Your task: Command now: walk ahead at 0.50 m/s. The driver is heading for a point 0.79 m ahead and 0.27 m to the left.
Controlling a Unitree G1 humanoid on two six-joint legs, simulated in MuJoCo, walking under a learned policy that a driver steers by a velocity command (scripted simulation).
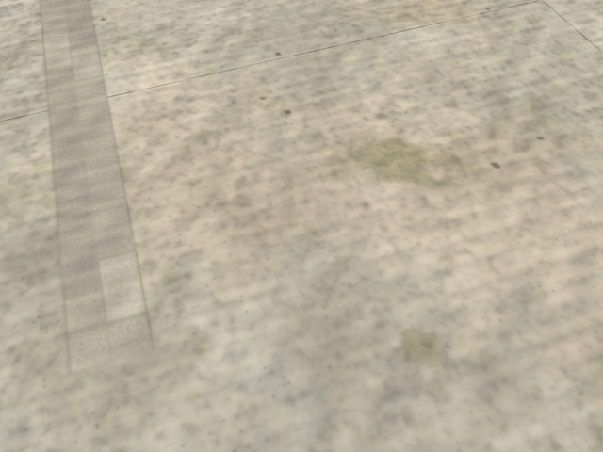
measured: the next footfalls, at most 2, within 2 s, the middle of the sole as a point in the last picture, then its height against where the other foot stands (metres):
left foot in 0.34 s outside the picture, level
right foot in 0.82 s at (309, 363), level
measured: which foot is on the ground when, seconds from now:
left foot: up 0.00-0.32, down 0.34-0.82, up 0.84-1.00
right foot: down 0.00-0.36, up 0.38-0.80, down 0.82-1.00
